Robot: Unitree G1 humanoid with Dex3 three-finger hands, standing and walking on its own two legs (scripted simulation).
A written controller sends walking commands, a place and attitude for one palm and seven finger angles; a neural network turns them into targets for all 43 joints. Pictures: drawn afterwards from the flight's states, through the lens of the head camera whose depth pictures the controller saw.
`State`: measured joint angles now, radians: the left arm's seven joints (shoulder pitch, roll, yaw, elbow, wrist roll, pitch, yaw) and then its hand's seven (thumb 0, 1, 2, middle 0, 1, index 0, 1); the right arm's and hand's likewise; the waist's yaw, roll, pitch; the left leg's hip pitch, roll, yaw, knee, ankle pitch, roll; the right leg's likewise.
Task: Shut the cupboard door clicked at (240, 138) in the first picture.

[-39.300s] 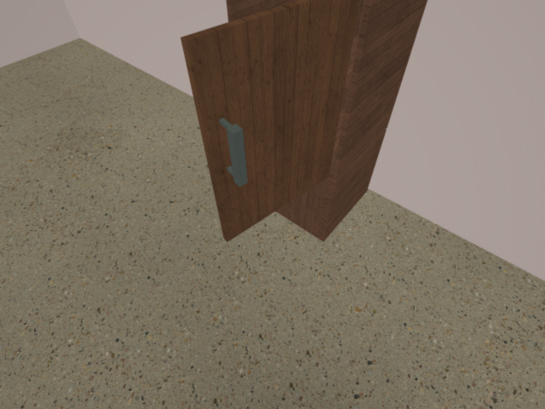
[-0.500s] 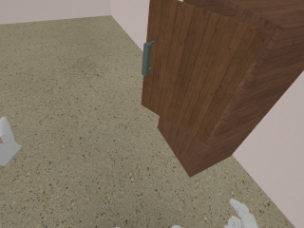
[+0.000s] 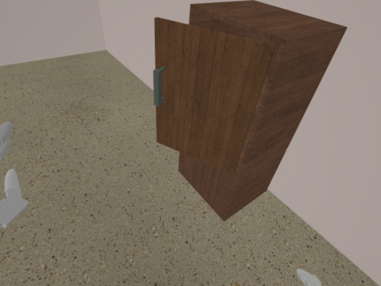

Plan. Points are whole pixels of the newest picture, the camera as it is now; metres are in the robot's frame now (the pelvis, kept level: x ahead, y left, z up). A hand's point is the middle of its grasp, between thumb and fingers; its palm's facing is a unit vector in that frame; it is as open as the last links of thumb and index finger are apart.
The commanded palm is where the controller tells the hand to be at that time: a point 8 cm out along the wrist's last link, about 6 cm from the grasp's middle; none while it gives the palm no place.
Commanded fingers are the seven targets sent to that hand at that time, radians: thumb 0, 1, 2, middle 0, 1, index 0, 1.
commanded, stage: stop stepping back and stand still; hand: left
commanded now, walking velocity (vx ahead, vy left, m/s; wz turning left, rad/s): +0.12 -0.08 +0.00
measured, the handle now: (160, 86) +0.87 +0.13 +0.01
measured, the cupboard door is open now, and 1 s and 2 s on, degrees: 26 26 26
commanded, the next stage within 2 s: let the arm hang, fingers relaxed in 0.62 s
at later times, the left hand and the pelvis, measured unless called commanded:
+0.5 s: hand out of the picture +0.15 +0.33 +0.18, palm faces +0.48 -0.82 -0.32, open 7.4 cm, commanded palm +0.08 +0.36 +0.19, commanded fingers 0.00 0.90 0.90 -0.20 -0.30 -0.20 -0.30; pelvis -0.07 +0.06 +0.00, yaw -1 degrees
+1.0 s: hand out of the picture +0.04 +0.21 -0.16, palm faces +0.04 -0.99 -0.11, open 7.1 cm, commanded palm none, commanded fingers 0.00 0.90 0.90 -0.20 -0.30 -0.20 -0.30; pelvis -0.06 +0.05 +0.00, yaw +0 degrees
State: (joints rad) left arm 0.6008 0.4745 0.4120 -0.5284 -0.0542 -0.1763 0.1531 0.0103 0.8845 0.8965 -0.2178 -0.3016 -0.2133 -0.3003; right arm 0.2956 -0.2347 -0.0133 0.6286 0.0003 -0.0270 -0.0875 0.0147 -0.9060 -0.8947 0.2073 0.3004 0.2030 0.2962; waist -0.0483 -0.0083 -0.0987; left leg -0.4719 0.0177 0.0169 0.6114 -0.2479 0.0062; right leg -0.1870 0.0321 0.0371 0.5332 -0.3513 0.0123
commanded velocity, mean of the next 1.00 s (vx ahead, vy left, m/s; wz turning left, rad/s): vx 0.06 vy -0.07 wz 0.00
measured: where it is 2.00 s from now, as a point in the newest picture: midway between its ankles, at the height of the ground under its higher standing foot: outside the picture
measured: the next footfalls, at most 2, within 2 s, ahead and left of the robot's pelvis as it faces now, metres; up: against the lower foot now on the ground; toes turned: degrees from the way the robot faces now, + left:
left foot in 0.40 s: +0.03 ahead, +0.14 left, +0.00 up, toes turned +1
right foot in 0.74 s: -0.07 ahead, -0.04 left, +0.00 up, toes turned -7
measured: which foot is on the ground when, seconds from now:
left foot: down 0.00-0.20, up 0.22-0.38, down 0.40-1.00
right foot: down 0.00-0.40, up 0.42-0.72, down 0.74-1.00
